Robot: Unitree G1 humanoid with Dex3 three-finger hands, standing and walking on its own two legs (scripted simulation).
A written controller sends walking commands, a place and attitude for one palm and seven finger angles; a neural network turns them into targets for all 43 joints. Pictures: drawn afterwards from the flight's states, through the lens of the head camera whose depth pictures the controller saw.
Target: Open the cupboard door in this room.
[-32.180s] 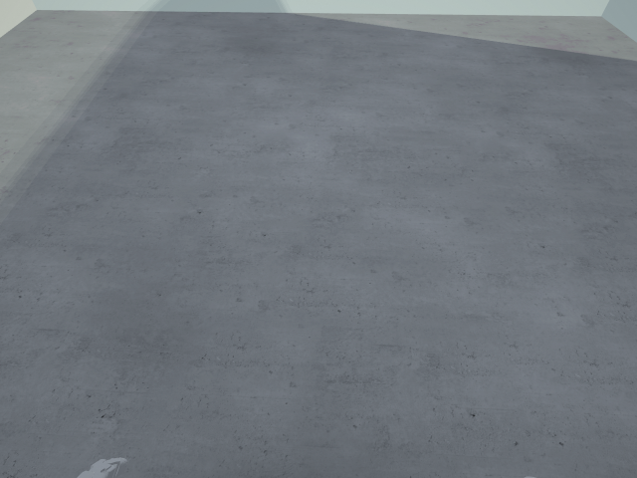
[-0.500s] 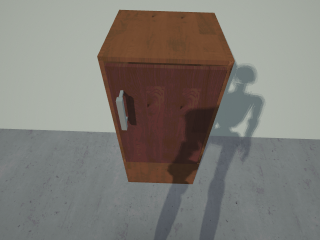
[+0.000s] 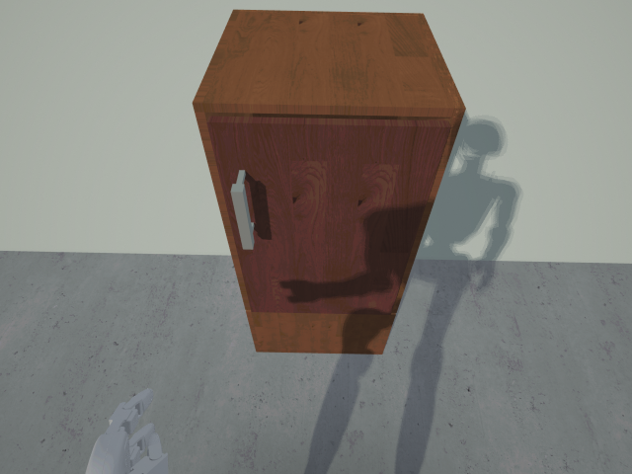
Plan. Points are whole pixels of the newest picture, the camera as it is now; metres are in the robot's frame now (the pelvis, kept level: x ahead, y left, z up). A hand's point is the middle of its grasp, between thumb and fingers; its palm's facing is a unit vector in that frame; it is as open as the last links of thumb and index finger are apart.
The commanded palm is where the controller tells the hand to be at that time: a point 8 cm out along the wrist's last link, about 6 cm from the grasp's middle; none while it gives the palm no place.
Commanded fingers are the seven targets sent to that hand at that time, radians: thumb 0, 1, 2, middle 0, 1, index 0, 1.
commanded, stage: raise the hand with hooked fingers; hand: left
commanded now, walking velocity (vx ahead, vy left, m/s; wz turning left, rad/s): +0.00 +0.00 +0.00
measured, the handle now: (245, 211) +0.56 +0.16 -0.03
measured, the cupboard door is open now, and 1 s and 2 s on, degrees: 0 0 0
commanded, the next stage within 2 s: move the hooked fingers beside the handle in 1.96 s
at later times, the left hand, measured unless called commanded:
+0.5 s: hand (163, 446) +0.17 +0.20 -0.05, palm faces +0.01 -1.00 -0.06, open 9.9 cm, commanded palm +0.15 +0.26 -0.05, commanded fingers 0.00 0.13 0.57 -0.25 -0.80 -0.25 -0.80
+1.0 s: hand (134, 408) +0.21 +0.25 -0.04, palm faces +0.02 -1.00 -0.05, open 12.9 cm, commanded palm +0.19 +0.30 -0.03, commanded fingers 0.00 -0.45 0.32 -0.30 -1.17 -0.30 -1.17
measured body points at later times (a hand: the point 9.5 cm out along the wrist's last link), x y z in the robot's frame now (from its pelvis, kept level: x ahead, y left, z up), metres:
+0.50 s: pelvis -0.06 -0.04 -0.10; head +0.01 -0.03 +0.34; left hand +0.16 +0.25 -0.05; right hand +0.15 -0.27 -0.17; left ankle +0.00 +0.10 -0.73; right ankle -0.03 -0.14 -0.73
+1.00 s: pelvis -0.05 +0.00 -0.08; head +0.03 +0.02 +0.36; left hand +0.20 +0.30 -0.04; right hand +0.12 -0.26 -0.15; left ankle +0.00 +0.10 -0.73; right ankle -0.03 -0.14 -0.73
